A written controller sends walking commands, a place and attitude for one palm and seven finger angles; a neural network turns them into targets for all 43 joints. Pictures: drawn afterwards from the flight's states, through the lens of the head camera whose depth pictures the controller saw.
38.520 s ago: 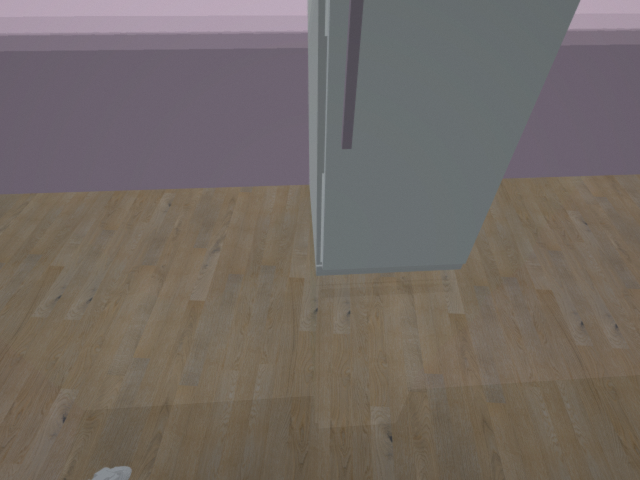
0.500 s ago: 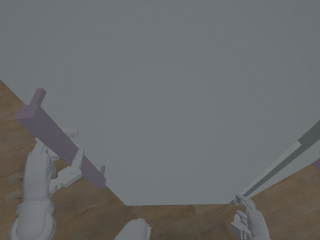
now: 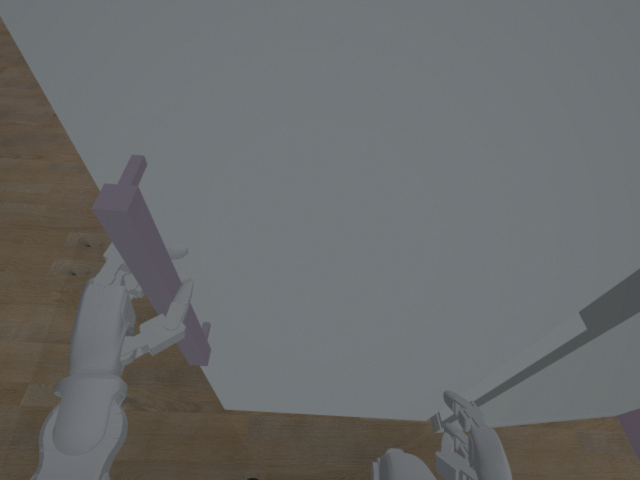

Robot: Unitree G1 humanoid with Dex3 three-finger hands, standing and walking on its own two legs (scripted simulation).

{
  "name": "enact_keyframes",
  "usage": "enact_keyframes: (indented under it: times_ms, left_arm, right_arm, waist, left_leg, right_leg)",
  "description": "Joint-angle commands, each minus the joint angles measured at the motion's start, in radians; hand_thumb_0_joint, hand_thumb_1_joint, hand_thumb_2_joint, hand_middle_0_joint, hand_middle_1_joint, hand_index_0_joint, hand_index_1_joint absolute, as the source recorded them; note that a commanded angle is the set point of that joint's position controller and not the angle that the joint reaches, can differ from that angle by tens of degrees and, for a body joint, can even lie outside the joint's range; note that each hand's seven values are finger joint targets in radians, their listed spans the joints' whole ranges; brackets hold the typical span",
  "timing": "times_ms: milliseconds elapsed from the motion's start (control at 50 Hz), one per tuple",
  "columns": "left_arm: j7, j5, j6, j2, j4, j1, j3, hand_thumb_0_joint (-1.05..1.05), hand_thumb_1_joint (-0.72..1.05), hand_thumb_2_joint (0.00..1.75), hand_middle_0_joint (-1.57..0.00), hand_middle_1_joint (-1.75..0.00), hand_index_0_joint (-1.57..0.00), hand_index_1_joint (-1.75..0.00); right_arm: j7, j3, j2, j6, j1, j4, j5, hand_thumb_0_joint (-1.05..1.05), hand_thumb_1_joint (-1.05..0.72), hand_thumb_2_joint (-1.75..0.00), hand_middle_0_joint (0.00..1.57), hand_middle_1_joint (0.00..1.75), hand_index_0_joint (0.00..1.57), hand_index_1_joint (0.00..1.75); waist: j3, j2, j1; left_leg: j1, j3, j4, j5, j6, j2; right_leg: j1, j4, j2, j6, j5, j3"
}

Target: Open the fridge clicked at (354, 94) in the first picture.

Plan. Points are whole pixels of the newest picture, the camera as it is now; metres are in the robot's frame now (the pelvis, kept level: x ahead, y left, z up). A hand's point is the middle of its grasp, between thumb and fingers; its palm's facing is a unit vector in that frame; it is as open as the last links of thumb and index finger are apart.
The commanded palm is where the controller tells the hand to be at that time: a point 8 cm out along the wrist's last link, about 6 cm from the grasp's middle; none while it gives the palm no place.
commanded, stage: stop walking and hold the door back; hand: left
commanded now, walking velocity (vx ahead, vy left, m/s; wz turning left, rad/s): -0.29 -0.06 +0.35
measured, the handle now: (177, 287) +0.30 +0.20 +0.06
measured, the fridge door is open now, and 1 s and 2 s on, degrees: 82 81 81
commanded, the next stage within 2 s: loosen the grip on the handle in 1.24 s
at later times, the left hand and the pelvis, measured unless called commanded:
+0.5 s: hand (177, 337) +0.23 +0.17 +0.10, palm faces +0.35 -0.90 -0.25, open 6.0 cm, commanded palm +0.21 +0.23 +0.08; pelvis -0.11 -0.08 -0.01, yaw +8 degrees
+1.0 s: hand (181, 299) +0.27 +0.17 +0.10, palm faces +0.21 -0.96 -0.20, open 6.1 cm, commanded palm +0.23 +0.22 +0.08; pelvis -0.13 -0.05 -0.01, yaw +4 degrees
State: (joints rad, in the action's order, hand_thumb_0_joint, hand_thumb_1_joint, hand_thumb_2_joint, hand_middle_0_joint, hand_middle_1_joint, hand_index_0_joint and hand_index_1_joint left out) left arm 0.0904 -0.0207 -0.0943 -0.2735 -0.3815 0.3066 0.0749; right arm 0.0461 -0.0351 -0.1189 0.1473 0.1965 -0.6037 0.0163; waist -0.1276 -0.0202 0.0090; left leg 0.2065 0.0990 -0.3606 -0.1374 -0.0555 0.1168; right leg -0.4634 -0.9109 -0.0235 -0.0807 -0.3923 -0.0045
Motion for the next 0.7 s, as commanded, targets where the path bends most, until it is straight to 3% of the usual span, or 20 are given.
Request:
enact_keyframes:
  times_ms: [0,40,60,80,100,120,140,160,180,220,240,360,460,540,560,580,600,620,660,680]
  left_arm:
    - [0.044,-0.016,-0.106,-0.098,-0.259,-0.119,0.132,0.00,0.90,0.90,-0.45,-1.40,-0.45,-1.40]
    - [0.046,-0.005,-0.098,-0.070,-0.057,-0.123,0.119,0.00,0.90,0.90,-0.45,-1.40,-0.45,-1.40]
    - [0.050,0.008,-0.095,-0.146,-0.026,-0.219,0.176,0.00,0.90,0.90,-0.45,-1.40,-0.45,-1.40]
    - [0.050,0.010,-0.094,-0.203,0.019,-0.312,0.204,0.00,0.90,0.90,-0.45,-1.40,-0.45,-1.40]
    - [0.053,0.008,-0.087,-0.301,0.074,-0.385,0.291,0.00,0.90,0.90,-0.45,-1.40,-0.45,-1.40]
    - [0.055,-0.003,-0.076,-0.302,0.162,-0.424,0.308,0.00,0.90,0.90,-0.45,-1.40,-0.45,-1.40]
    - [0.058,0.000,-0.089,-0.318,0.224,-0.505,0.333,0.00,0.90,0.90,-0.45,-1.40,-0.45,-1.40]
    - [0.051,-0.002,-0.098,-0.260,0.213,-0.594,0.231,0.00,0.90,0.90,-0.45,-1.40,-0.45,-1.40]
    - [0.052,-0.016,-0.112,-0.226,0.258,-0.599,0.226,0.00,0.90,0.90,-0.45,-1.40,-0.45,-1.40]
    - [0.047,-0.027,-0.139,-0.300,0.421,-0.652,0.293,0.00,0.90,0.90,-0.45,-1.40,-0.45,-1.40]
    - [0.045,-0.034,-0.145,-0.331,0.476,-0.667,0.318,0.00,0.90,0.90,-0.45,-1.40,-0.45,-1.40]
    - [0.034,-0.044,-0.176,-0.357,0.604,-0.936,0.272,0.00,0.90,0.90,-0.45,-1.40,-0.45,-1.40]
    - [0.036,-0.022,-0.185,-0.366,0.670,-1.088,0.272,0.00,0.90,0.90,-0.45,-1.40,-0.45,-1.40]
    - [0.037,-0.001,-0.186,-0.359,0.678,-1.171,0.258,0.00,0.90,0.90,-0.45,-1.40,-0.45,-1.40]
    - [0.024,-0.007,-0.191,-0.316,0.670,-1.167,0.222,0.00,0.90,0.90,-0.45,-1.40,-0.45,-1.40]
    - [0.018,0.002,-0.200,-0.313,0.669,-1.206,0.211,0.00,0.90,0.90,-0.45,-1.40,-0.45,-1.40]
    - [0.012,-0.001,-0.209,-0.274,0.637,-1.252,0.183,0.00,0.90,0.90,-0.45,-1.40,-0.45,-1.40]
    - [0.012,-0.004,-0.193,-0.273,0.640,-1.287,0.165,0.00,0.90,0.90,-0.45,-1.40,-0.45,-1.40]
    - [0.006,0.009,-0.181,-0.330,0.704,-1.281,0.206,0.00,0.90,0.90,-0.45,-1.40,-0.45,-1.40]
    - [0.001,0.021,-0.169,-0.316,0.756,-1.297,0.178,0.00,0.90,0.90,-0.45,-1.40,-0.45,-1.40]
  right_arm:
    - [0.014,0.090,-0.195,0.053,-0.075,0.127,-0.004,0.00,-0.90,-0.90,0.20,0.30,0.20,0.30]
    - [0.017,0.087,-0.192,0.051,-0.070,0.100,-0.003,0.00,-0.90,-0.90,0.20,0.30,0.20,0.30]
    - [0.018,0.093,-0.179,0.045,-0.041,0.084,-0.009,0.00,-0.90,-0.90,0.20,0.30,0.20,0.30]
    - [0.023,0.085,-0.148,0.031,-0.061,0.081,-0.013,0.00,-0.90,-0.90,0.20,0.30,0.20,0.30]
    - [0.040,0.081,-0.158,0.016,-0.130,0.103,-0.007,0.00,-0.90,-0.90,0.20,0.30,0.20,0.30]
    - [0.050,0.065,-0.159,0.001,-0.135,0.079,0.001,0.00,-0.90,-0.90,0.20,0.30,0.20,0.30]
    - [0.050,0.086,-0.188,-0.013,-0.099,0.052,0.001,0.00,-0.90,-0.90,0.20,0.30,0.20,0.30]
    - [0.044,0.093,-0.201,-0.030,-0.114,0.042,-0.006,0.00,-0.90,-0.90,0.20,0.30,0.20,0.30]
    - [0.045,0.075,-0.181,-0.038,-0.127,0.042,-0.011,0.00,-0.90,-0.90,0.20,0.30,0.20,0.30]
    - [0.041,0.071,-0.210,-0.064,-0.127,0.012,-0.015,0.00,-0.90,-0.90,0.20,0.30,0.20,0.30]
    - [0.040,0.082,-0.224,-0.072,-0.137,0.020,-0.020,0.00,-0.90,-0.90,0.20,0.30,0.20,0.30]
    - [0.027,0.118,-0.274,-0.071,-0.109,0.021,-0.023,0.00,-0.90,-0.90,0.20,0.30,0.20,0.30]
    - [0.033,0.114,-0.264,-0.051,-0.050,0.023,-0.025,0.00,-0.90,-0.90,0.20,0.30,0.20,0.30]
    - [0.044,0.099,-0.250,-0.035,0.005,0.021,-0.024,0.00,-0.90,-0.90,0.20,0.30,0.20,0.30]
    - [0.050,0.101,-0.258,-0.027,0.011,0.027,-0.024,0.00,-0.90,-0.90,0.20,0.30,0.20,0.30]
    - [0.054,0.101,-0.275,-0.027,0.023,0.034,-0.022,0.00,-0.90,-0.90,0.20,0.30,0.20,0.30]
    - [0.054,0.105,-0.296,-0.025,0.007,0.054,-0.022,0.00,-0.90,-0.90,0.20,0.30,0.20,0.30]
    - [0.054,0.098,-0.275,-0.024,0.007,0.054,-0.031,0.00,-0.90,-0.90,0.20,0.30,0.20,0.30]
    - [0.042,0.095,-0.265,-0.032,0.012,0.034,-0.040,0.00,-0.90,-0.90,0.20,0.30,0.20,0.30]
    - [0.045,0.087,-0.269,-0.035,0.007,0.025,-0.045,0.00,-0.90,-0.90,0.20,0.30,0.20,0.30]
  waist:
    - [0.252,-0.315,-0.009]
    - [0.254,-0.241,0.010]
    - [0.266,-0.120,0.003]
    - [0.254,0.132,-0.003]
    - [0.243,0.343,0.024]
    - [0.238,0.273,0.018]
    - [0.251,0.265,-0.003]
    - [0.247,0.262,-0.009]
    - [0.245,0.213,-0.018]
    - [0.251,0.181,-0.022]
    - [0.222,0.207,-0.015]
    - [0.193,0.213,0.001]
    - [0.297,0.258,0.012]
    - [0.410,0.199,-0.002]
    - [0.410,0.074,-0.018]
    - [0.418,-0.063,-0.023]
    - [0.359,-0.267,-0.014]
    - [0.309,-0.238,-0.011]
    - [0.347,-0.155,-0.009]
    - [0.299,-0.141,-0.014]
  left_leg:
    - [-0.011,0.099,0.045,0.183,0.167,0.110]
    - [0.048,0.047,-0.093,0.071,0.121,0.049]
    - [0.022,-0.031,-0.205,-0.078,0.075,-0.044]
    - [0.142,-0.067,-0.409,-0.338,0.036,-0.135]
    - [0.291,-0.022,-0.706,-0.461,0.033,-0.185]
    - [0.320,0.070,-0.841,-0.395,0.036,-0.158]
    - [0.336,0.082,-0.880,-0.314,0.026,-0.137]
    - [0.361,0.076,-0.890,-0.268,0.019,-0.147]
    - [0.398,0.058,-0.921,-0.186,0.010,-0.130]
    - [0.390,0.014,-0.910,-0.125,0.000,-0.133]
    - [0.389,0.004,-0.893,-0.117,0.004,-0.139]
    - [0.354,-0.084,-0.666,-0.181,0.024,-0.120]
    - [0.208,-0.168,-0.388,-0.284,0.052,-0.117]
    - [-0.062,-0.256,-0.040,-0.233,0.080,-0.167]
    - [-0.164,-0.231,0.044,-0.223,0.089,-0.152]
    - [-0.220,-0.107,0.128,-0.264,0.119,-0.054]
    - [-0.280,0.171,0.179,-0.310,0.183,0.147]
    - [-0.308,0.304,0.174,-0.112,0.250,0.261]
    - [-0.289,0.320,0.128,-0.018,0.257,0.265]
    - [-0.257,0.240,0.095,0.021,0.261,0.251]
  right_leg:
    - [0.198,0.221,0.074,-0.001,-0.038,0.073]
    - [0.330,0.475,0.066,-0.003,0.142,0.079]
    - [0.343,0.605,0.034,-0.007,0.269,0.066]
    - [0.363,0.663,-0.141,0.040,0.338,-0.080]
    - [0.270,0.687,-0.355,0.103,0.377,-0.386]
    - [0.200,0.693,-0.427,0.125,0.270,-0.437]
    - [0.231,0.692,-0.406,0.087,0.120,-0.415]
    - [0.282,0.669,-0.373,0.075,0.088,-0.436]
    - [0.328,0.615,-0.332,0.093,0.128,-0.294]
    - [0.343,0.582,-0.286,0.090,0.172,-0.171]
    - [0.318,0.599,-0.281,0.081,0.136,-0.169]
    - [0.301,0.749,-0.326,0.125,-0.207,-0.240]
    - [0.343,0.775,-0.328,0.177,-0.291,-0.226]
    - [0.345,0.675,-0.227,0.158,-0.171,-0.115]
    - [0.289,0.580,-0.162,0.122,-0.119,-0.063]
    - [0.229,0.433,-0.093,0.087,-0.060,0.006]
    - [0.022,0.261,-0.005,0.055,-0.063,0.104]
    - [-0.106,0.124,0.025,0.058,-0.096,0.095]
    - [-0.128,-0.005,-0.003,0.065,-0.055,0.002]
    - [-0.145,-0.031,-0.025,0.060,-0.003,-0.010]
